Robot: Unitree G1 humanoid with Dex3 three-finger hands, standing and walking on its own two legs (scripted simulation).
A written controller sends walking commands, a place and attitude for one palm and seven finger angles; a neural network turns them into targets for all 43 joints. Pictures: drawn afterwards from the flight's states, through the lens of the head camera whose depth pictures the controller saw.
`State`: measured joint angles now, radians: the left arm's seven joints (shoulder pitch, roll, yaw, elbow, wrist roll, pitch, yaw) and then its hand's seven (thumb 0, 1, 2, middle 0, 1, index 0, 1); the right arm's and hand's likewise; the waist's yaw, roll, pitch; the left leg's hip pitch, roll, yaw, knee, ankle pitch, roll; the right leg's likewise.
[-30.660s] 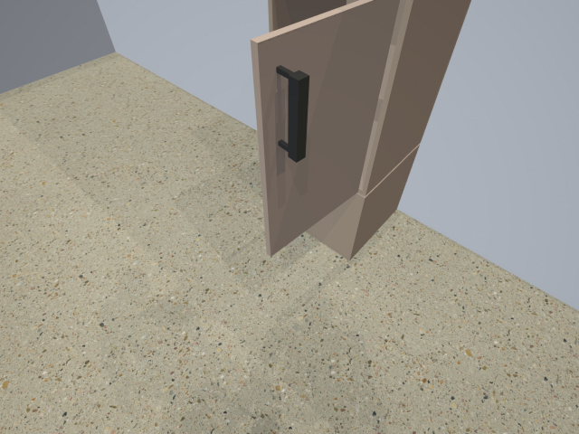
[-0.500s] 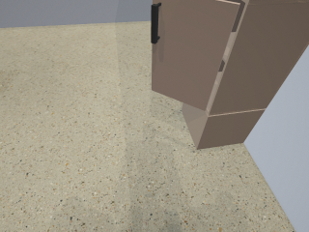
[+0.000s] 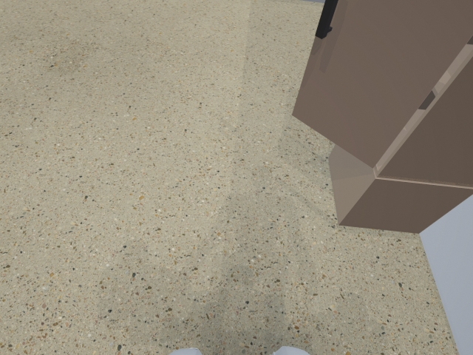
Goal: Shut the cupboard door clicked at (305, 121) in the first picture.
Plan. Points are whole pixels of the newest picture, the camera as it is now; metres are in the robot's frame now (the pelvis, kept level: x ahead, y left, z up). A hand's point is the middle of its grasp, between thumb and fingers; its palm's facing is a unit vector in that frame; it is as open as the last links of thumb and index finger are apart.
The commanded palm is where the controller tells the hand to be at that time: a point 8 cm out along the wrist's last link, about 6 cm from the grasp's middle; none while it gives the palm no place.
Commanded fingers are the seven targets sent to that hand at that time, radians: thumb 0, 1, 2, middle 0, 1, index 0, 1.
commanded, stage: walk to a spot facing it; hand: left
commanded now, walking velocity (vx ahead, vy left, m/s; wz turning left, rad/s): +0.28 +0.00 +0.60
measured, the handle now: (334, 3) +0.97 -0.25 +0.13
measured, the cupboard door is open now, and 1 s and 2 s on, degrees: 50 50 50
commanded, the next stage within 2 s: turn to face it in 1.78 s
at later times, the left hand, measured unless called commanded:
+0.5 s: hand (139, 353) +0.14 +0.17 -0.12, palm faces +0.26 -0.92 -0.29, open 7.4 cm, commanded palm none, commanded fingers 0.00 0.90 0.90 -0.20 -0.30 -0.20 -0.30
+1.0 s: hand out of the picture +0.11 +0.19 -0.18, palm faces +0.62 -0.75 -0.23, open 7.4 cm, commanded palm none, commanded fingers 0.00 0.90 0.90 -0.20 -0.30 -0.20 -0.30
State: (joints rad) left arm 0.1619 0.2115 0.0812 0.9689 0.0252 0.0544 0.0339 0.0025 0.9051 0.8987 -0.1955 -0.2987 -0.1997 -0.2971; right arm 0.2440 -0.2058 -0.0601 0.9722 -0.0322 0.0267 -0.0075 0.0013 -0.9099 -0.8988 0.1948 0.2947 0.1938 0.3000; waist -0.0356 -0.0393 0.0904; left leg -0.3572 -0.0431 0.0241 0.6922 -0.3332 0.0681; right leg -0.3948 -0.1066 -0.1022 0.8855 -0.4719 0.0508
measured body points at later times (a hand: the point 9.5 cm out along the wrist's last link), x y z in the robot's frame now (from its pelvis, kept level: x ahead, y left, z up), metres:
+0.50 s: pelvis +0.09 -0.06 +0.02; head +0.14 -0.07 +0.47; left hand +0.13 +0.21 -0.10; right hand +0.16 -0.31 -0.14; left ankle +0.01 +0.06 -0.65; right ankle +0.11 -0.16 -0.72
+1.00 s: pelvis +0.22 +0.03 +0.00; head +0.27 +0.08 +0.44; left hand +0.08 +0.23 -0.16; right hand +0.49 -0.09 -0.12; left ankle +0.23 +0.09 -0.72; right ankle +0.23 -0.15 -0.63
